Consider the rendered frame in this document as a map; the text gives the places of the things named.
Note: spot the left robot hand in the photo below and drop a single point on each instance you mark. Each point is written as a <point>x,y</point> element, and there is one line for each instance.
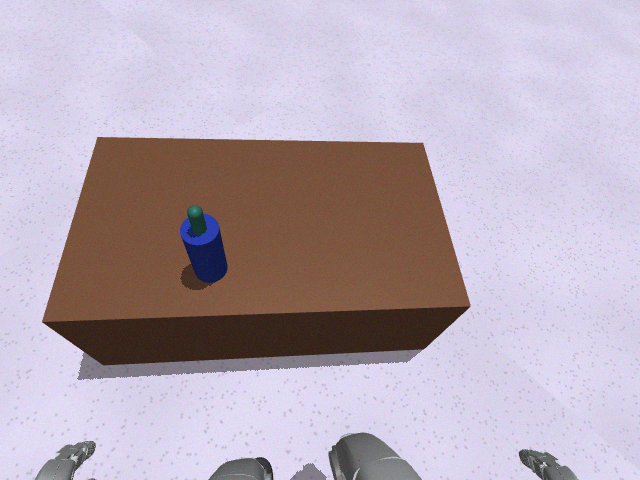
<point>67,461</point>

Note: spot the left robot foot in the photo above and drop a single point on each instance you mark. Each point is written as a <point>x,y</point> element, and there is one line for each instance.
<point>265,463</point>

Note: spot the right robot hand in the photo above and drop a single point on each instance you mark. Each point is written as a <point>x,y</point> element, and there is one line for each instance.
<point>545,465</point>

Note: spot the bottle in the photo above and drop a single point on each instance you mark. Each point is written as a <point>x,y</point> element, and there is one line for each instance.
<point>202,239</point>

